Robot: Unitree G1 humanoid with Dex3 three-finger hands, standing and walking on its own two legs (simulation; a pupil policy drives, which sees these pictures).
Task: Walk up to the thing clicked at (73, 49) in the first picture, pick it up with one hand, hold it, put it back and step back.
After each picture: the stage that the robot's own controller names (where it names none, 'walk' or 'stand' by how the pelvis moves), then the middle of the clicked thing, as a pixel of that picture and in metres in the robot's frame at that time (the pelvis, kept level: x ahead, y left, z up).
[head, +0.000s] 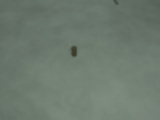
stand; (74, 51) +1.32 +0.10 -0.72
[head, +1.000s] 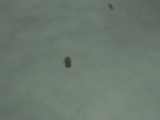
walk; (67, 62) +1.19 +0.25 -0.71
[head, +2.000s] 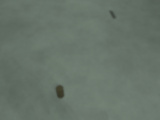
walk; (60, 91) +0.74 +0.22 -0.69
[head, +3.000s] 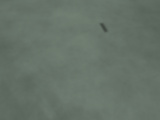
walk; out of the picture +0.43 +0.21 -0.70
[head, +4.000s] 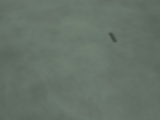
stand; out of the picture +0.35 +0.20 -0.72
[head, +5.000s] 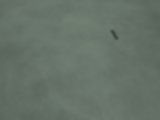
stand; out of the picture +0.35 +0.19 -0.73
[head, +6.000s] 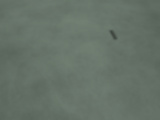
stand; out of the picture +0.37 +0.21 -0.73
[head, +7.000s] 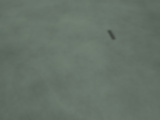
stand; out of the picture +0.36 +0.21 -0.73
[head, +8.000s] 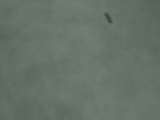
go down; out of the picture +0.37 +0.21 -0.71
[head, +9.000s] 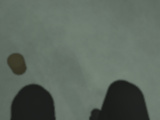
go down; (17, 64) +0.45 +0.24 -0.29
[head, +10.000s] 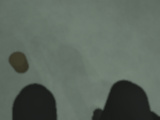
close in; (19, 63) +0.44 +0.24 -0.28
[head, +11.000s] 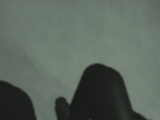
close in; out of the picture +0.43 +0.28 -0.22
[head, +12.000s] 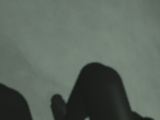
close; out of the picture +0.43 +0.29 -0.22
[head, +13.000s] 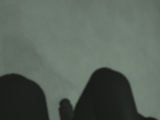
lift; out of the picture +0.37 +0.26 -0.21
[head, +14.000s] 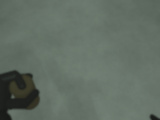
lift; (26, 93) +0.33 +0.19 -0.01
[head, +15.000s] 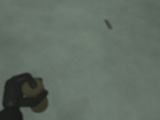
hold; (36, 96) +0.33 +0.17 +0.00
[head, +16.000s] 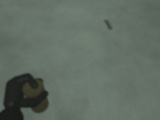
hold; (36, 96) +0.33 +0.17 -0.01
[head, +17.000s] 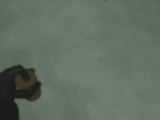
crouch; (29, 86) +0.37 +0.18 -0.06
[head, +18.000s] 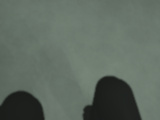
lower; out of the picture +0.50 +0.27 -0.09
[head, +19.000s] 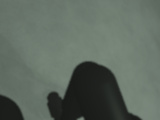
lower; out of the picture +0.45 +0.29 -0.23
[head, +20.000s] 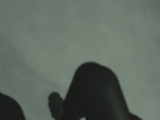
lower; out of the picture +0.44 +0.30 -0.23
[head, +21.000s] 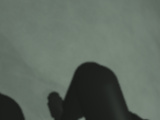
lower; out of the picture +0.45 +0.30 -0.23
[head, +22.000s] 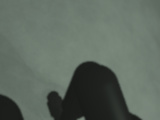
lower; out of the picture +0.45 +0.30 -0.23
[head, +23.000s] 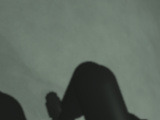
open; out of the picture +0.44 +0.28 -0.24
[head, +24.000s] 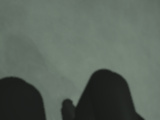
stand; out of the picture +0.45 +0.27 -0.24
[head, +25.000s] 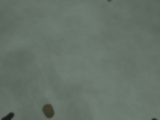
stand; (48, 111) +0.43 +0.20 -0.58
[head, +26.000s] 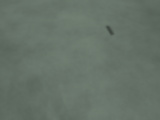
stand; out of the picture +0.41 +0.19 -0.67
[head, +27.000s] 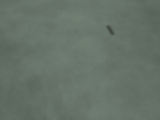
stand; out of the picture +0.40 +0.19 -0.67
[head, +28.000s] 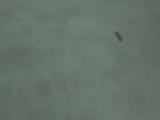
stand; out of the picture +0.43 +0.19 -0.72
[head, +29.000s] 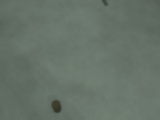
walk; (56, 106) +0.48 +0.18 -0.69
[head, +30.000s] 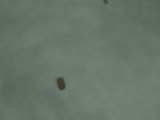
walk; (61, 83) +0.74 +0.22 -0.70
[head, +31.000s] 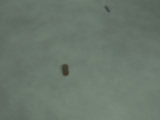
stand; (65, 70) +1.04 +0.20 -0.70
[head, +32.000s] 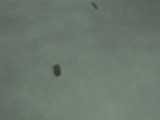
stand; (57, 70) +1.00 +0.25 -0.72
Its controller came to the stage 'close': yes
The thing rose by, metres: 0.71
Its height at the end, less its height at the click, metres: +0.00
